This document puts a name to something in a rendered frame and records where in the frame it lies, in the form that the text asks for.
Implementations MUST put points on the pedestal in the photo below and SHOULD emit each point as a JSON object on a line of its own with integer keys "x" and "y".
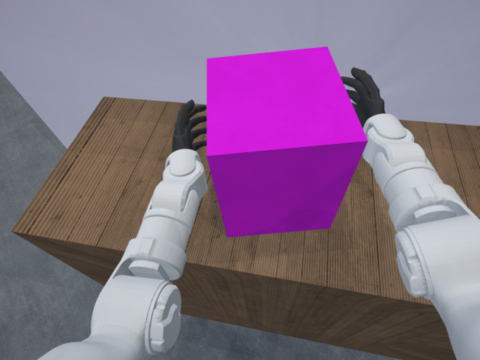
{"x": 339, "y": 286}

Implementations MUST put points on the robot left forearm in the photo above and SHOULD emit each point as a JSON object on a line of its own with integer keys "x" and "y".
{"x": 158, "y": 251}

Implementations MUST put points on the robot left hand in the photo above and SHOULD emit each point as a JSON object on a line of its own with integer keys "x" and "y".
{"x": 182, "y": 135}

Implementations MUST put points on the robot right hand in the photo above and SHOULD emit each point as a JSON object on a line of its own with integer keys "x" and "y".
{"x": 366, "y": 95}

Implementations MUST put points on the robot right upper arm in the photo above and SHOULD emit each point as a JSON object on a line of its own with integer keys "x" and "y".
{"x": 440, "y": 260}

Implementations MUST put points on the robot left upper arm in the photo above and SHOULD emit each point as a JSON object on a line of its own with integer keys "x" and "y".
{"x": 135, "y": 318}

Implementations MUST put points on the robot right forearm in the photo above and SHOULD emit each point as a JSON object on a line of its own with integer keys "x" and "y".
{"x": 412, "y": 187}

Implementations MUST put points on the carton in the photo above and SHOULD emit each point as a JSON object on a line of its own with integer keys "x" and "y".
{"x": 283, "y": 140}

